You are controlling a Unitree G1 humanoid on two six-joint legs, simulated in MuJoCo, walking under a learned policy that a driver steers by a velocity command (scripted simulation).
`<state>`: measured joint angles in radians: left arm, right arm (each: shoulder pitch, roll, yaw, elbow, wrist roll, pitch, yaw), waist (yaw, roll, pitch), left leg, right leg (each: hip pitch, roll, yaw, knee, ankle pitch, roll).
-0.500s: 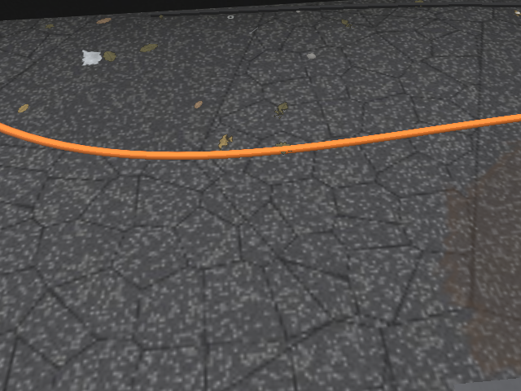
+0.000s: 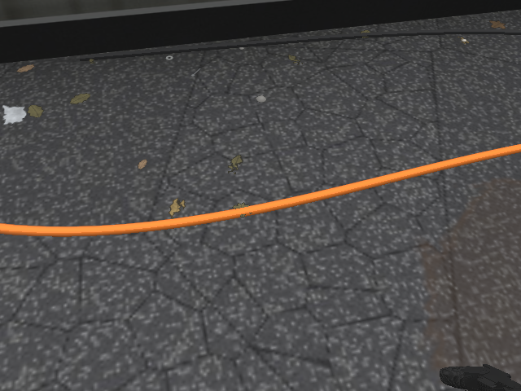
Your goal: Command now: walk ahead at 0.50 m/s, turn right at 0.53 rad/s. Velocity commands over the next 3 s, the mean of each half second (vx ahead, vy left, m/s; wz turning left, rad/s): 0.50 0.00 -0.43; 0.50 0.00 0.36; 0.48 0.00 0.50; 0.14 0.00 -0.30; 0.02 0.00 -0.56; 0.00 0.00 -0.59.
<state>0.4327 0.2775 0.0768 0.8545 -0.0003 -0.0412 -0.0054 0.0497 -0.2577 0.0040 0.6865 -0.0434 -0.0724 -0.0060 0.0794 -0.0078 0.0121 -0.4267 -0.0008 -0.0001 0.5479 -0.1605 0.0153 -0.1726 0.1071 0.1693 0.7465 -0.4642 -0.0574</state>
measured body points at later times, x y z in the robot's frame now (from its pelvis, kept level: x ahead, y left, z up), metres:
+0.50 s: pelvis +0.24 -0.04 +0.00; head +0.27 -0.05 +0.44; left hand +0.52 +0.11 -0.08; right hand +0.12 -0.27 -0.14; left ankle +0.09 +0.11 -0.71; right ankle +0.31 -0.14 -0.73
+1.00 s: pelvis +0.49 -0.06 -0.01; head +0.53 -0.06 +0.44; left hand +0.45 +0.19 -0.15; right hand +0.68 -0.29 -0.11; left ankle +0.62 +0.01 -0.72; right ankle +0.31 -0.14 -0.73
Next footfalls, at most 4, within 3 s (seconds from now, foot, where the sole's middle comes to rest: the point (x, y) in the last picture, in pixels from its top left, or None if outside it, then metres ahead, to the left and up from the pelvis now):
0.48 right None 0.35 -0.15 -0.76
1.02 left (281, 324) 0.66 0.01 -0.76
1.54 right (316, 228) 0.99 -0.08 -0.76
2.08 left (258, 238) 0.93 0.10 -0.76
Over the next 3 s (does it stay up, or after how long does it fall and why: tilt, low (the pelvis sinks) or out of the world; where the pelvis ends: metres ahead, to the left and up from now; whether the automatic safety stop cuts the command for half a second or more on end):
stays up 0.86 -0.02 0.01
